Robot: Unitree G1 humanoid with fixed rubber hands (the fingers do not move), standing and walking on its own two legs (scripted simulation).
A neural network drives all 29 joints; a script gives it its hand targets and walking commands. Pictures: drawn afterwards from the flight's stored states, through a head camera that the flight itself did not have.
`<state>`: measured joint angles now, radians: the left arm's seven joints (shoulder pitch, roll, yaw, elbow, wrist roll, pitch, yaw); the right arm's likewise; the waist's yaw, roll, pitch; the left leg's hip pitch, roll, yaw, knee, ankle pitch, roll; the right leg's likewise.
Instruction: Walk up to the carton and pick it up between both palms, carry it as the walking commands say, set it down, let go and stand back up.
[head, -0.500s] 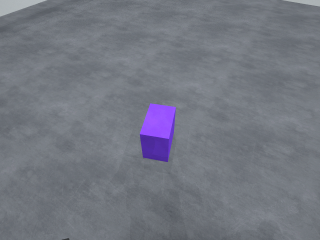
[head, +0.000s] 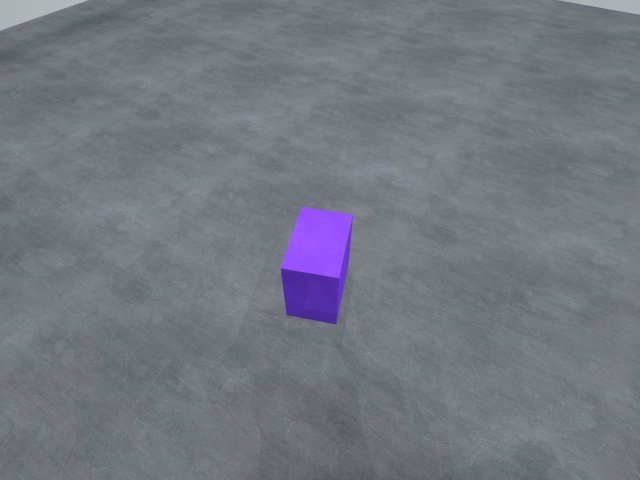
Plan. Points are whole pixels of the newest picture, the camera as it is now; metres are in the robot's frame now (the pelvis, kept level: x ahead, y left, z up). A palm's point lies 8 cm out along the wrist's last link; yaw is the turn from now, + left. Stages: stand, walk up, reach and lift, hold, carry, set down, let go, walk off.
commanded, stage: stand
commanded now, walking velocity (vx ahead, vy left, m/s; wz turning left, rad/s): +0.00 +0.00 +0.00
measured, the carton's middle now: (319, 265) +0.89 +0.04 -0.64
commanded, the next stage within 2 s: walk up in 0.12 s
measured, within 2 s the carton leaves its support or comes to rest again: neither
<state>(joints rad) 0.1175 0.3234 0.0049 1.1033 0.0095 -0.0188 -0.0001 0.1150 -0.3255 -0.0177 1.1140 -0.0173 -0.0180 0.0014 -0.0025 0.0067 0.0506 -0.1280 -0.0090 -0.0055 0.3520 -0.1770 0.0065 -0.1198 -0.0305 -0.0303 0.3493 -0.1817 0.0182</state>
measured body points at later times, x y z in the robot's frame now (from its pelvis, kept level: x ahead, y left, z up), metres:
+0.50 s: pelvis +0.03 +0.02 -0.02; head +0.02 +0.02 +0.43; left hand +0.07 +0.30 -0.16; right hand +0.09 -0.26 -0.15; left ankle +0.02 +0.12 -0.75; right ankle +0.01 -0.13 -0.74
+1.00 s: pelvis +0.20 -0.01 +0.00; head +0.22 -0.04 +0.44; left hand +0.19 +0.21 -0.14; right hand +0.25 -0.25 -0.17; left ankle +0.22 +0.17 -0.67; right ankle +0.18 -0.11 -0.75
